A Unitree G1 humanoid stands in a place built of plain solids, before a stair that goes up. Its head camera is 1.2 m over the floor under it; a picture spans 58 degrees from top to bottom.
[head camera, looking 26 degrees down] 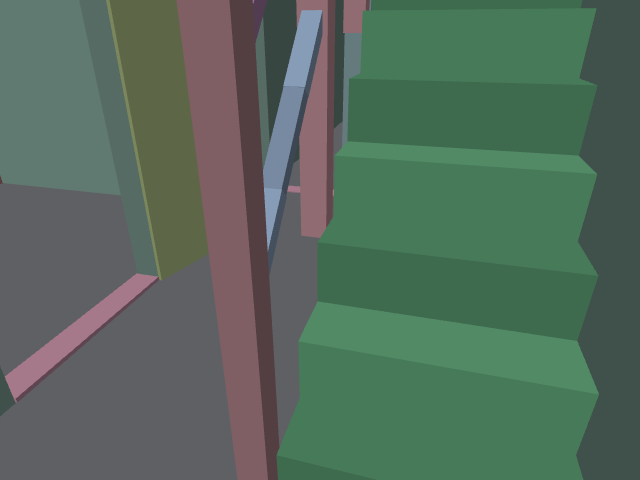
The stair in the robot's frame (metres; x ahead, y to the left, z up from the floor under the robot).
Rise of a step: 0.21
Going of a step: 0.20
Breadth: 0.75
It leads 15 degrees to the right of straight ahead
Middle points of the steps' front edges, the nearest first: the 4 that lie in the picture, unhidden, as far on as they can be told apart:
0.86 -0.30 0.42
1.06 -0.35 0.63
1.25 -0.41 0.84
1.45 -0.46 1.05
